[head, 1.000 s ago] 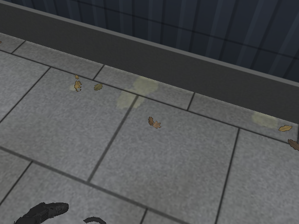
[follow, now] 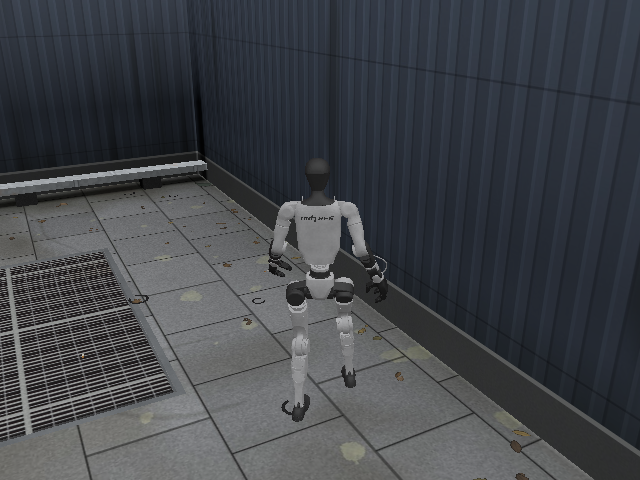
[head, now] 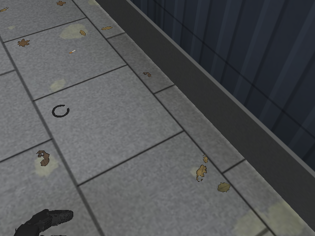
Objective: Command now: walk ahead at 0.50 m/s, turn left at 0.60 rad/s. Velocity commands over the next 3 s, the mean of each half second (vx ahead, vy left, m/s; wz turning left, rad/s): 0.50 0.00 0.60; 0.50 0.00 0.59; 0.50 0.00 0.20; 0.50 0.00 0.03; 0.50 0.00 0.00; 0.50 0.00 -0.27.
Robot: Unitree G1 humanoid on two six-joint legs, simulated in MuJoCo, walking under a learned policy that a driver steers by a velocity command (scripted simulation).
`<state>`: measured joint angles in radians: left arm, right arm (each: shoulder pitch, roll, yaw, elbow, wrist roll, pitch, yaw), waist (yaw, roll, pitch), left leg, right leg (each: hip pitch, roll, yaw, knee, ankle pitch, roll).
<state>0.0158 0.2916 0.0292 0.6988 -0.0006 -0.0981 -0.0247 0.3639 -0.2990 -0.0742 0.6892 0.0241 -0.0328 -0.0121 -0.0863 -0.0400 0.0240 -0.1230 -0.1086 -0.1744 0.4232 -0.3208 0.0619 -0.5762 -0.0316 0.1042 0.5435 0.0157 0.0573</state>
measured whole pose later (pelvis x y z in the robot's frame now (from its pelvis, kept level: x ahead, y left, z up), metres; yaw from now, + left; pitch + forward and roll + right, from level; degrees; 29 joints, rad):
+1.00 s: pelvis +0.52 +0.13 +0.00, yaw +35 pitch +2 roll +0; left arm 0.02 0.29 0.03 0.70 0.00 -0.10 -0.03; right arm 0.37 -0.30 -0.07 0.70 0.02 -0.04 -0.01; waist -0.08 -0.05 0.03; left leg -0.09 -0.11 -0.17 0.40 -0.32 0.07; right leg -0.59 -0.04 0.09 0.54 0.06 0.06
